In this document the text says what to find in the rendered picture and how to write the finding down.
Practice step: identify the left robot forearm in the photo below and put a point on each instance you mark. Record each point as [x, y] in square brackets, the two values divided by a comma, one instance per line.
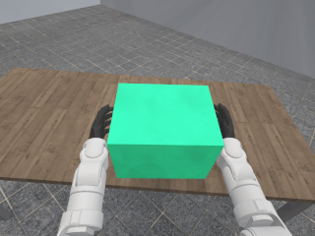
[84, 210]

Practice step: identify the right robot forearm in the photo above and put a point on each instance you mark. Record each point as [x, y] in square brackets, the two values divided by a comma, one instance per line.
[251, 208]

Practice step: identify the left robot hand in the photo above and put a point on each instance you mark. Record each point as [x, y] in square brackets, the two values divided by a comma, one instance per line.
[98, 127]

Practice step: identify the robot right upper arm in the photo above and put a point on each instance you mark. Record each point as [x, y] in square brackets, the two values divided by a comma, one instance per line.
[264, 231]

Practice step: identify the right robot hand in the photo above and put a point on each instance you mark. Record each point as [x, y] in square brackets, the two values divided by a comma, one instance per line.
[225, 121]

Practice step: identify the table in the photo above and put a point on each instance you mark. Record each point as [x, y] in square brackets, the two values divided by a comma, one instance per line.
[47, 115]

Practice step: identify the carton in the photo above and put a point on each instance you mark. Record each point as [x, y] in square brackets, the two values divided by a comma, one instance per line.
[164, 132]

